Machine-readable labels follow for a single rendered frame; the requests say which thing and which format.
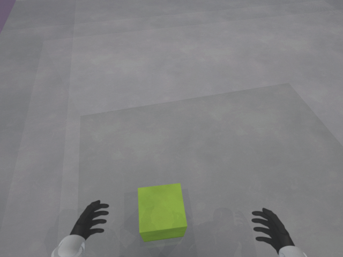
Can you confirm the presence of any left robot hand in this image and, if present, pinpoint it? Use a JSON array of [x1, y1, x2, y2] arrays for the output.
[[70, 200, 109, 241]]

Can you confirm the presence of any carton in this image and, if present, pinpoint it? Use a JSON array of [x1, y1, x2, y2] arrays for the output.
[[138, 183, 187, 242]]

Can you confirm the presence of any robot right forearm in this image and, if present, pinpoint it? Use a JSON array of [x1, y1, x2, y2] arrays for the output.
[[279, 246, 307, 257]]

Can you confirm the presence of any right robot hand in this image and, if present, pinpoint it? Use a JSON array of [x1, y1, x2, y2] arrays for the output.
[[252, 208, 295, 255]]

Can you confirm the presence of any robot left forearm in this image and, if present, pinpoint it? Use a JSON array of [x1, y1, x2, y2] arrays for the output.
[[51, 235, 86, 257]]

